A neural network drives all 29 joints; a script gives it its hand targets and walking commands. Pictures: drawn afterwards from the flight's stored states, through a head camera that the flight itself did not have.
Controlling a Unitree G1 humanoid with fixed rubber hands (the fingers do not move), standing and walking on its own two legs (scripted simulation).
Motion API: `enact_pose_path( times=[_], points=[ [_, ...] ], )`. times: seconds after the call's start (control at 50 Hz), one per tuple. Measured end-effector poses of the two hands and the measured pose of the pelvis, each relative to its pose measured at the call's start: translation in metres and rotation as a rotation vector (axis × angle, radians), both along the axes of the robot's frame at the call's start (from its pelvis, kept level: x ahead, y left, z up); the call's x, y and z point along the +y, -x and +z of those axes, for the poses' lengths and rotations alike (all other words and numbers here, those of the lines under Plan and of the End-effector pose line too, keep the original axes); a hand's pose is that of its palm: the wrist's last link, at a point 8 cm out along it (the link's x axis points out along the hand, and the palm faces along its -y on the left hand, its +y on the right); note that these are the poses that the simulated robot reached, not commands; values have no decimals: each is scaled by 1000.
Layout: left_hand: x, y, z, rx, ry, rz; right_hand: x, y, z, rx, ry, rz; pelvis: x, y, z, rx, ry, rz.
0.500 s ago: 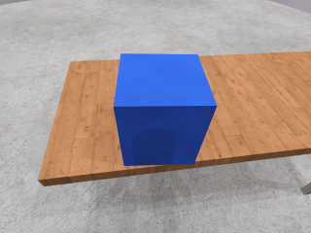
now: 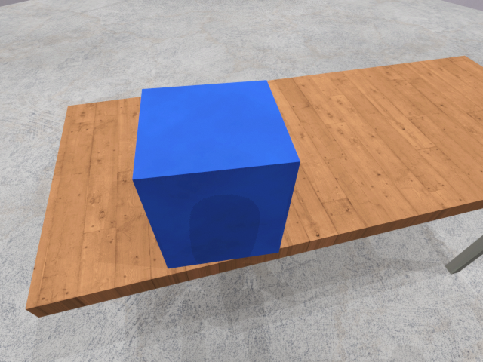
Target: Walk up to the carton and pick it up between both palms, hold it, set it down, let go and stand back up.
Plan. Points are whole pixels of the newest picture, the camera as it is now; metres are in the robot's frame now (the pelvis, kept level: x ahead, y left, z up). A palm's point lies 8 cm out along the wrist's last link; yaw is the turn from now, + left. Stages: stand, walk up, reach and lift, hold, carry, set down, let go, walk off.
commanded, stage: walk up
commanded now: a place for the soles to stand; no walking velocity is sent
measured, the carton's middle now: (215, 177) +0.41 +0.05 +0.08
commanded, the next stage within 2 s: none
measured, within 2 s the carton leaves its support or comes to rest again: neither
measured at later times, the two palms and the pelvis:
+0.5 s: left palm out of the picture +0.09 +0.20 -0.13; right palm out of the picture +0.05 -0.28 -0.12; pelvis +0.00 -0.04 +0.01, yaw +3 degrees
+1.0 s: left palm out of the picture -0.01 +0.23 -0.13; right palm out of the picture +0.08 -0.28 -0.13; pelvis +0.00 -0.04 +0.00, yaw +11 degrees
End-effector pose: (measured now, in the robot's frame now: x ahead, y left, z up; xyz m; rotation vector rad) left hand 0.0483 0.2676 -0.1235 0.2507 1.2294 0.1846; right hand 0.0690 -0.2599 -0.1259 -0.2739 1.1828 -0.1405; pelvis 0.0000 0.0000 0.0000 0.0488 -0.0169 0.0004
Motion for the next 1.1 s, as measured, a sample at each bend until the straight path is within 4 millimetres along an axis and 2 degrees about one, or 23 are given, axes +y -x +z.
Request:
enact_pose_path(
  times=[0.08,0.16,0.28,0.38,0.46,0.56,0.66,0.78,0.86,0.94,1.1],
  points=[
    [-8,-11,1,12,-13,-35,-16,9,-2,28,11,-30,-13,-6,0,-2,10,-23],
    [-31,-18,-1,10,-6,-62,-27,13,-11,60,-26,-41,-27,-11,-3,-2,26,-30],
    [-62,-19,-4,23,35,-46,-24,21,-13,91,-49,-49,-33,-13,0,-3,55,-9],
    [-74,-32,-6,-23,80,-25,-19,26,-5,90,-54,-35,-37,-12,4,-14,45,14],
    [-71,-39,-3,-74,80,-11,-19,24,0,82,-45,-18,-37,-6,6,-20,48,36],
    [-56,-34,-2,-86,59,14,-19,20,4,55,-27,14,-35,2,6,-28,51,66],
    [-41,-15,-1,-62,39,57,-20,22,6,66,-21,43,-34,7,7,-21,52,96],
    [-33,22,-2,13,18,115,-22,22,6,101,-20,73,-36,4,8,-6,50,131],
    [-35,44,-3,66,14,142,-24,12,4,111,-17,102,-38,2,8,-1,58,152],
    [-38,56,-7,107,19,168,-22,-2,1,101,-10,134,-37,-1,5,-2,63,168],
    [-34,46,-12,70,24,203,-17,-35,0,51,9,189,-35,-6,-1,-7,73,208]
  ],
)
